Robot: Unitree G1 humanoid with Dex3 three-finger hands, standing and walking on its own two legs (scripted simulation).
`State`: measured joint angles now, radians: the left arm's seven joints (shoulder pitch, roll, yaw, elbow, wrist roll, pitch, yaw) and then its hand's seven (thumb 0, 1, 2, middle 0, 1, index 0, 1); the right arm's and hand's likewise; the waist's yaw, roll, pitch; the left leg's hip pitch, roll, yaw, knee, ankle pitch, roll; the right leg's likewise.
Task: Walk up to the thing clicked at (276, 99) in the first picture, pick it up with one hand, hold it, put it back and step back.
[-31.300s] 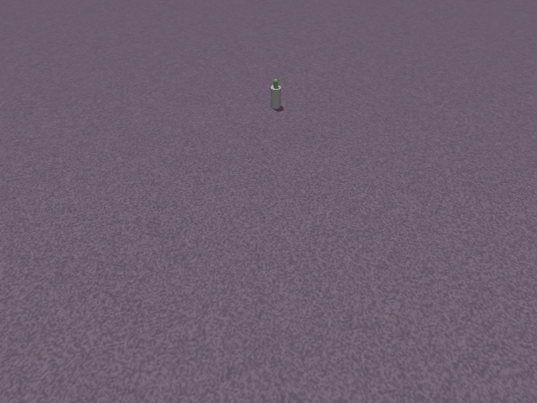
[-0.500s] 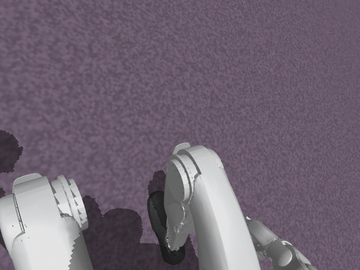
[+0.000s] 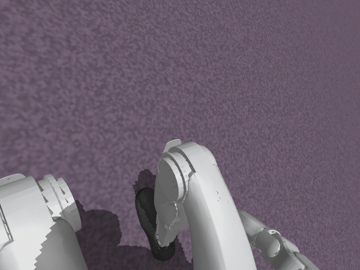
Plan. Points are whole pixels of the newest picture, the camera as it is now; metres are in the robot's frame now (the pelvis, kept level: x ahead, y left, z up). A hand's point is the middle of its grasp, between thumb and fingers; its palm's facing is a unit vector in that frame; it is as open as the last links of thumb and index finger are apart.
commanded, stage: lower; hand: left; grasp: from the side
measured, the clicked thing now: out of the picture +0.43 +0.31 -0.18
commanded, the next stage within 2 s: loosen in 0.02 s
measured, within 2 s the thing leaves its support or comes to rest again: rests again in 0.60 s
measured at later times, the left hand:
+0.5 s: hand out of the picture +0.44 +0.32 -0.16, palm faces +0.45 -0.90 +0.00, open 12.9 cm
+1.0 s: hand out of the picture +0.43 +0.36 -0.13, palm faces +0.48 -0.88 +0.00, open 17.6 cm
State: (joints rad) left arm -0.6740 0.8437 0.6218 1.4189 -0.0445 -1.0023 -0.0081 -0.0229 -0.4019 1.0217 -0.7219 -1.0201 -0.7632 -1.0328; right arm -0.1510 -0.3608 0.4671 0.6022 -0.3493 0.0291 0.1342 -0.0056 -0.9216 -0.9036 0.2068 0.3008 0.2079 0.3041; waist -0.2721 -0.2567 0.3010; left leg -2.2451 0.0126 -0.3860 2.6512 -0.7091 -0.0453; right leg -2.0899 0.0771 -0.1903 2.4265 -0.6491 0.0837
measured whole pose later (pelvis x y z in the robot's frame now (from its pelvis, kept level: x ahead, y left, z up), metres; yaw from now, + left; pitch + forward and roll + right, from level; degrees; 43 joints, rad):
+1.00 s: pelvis +0.00 +0.00 +0.00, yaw -1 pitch +15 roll -17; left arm -0.66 0.86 0.66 1.25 -0.07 -0.98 -0.08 -0.01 -0.60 0.04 -0.07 -0.03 -0.08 -0.02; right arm -0.11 -0.35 0.44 0.56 -0.32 0.07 0.13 -0.01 -0.89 -0.89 0.21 0.30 0.21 0.31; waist -0.23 -0.25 0.26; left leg -2.24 0.03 -0.39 2.64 -0.71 -0.03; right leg -2.07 0.08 -0.20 2.40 -0.64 0.07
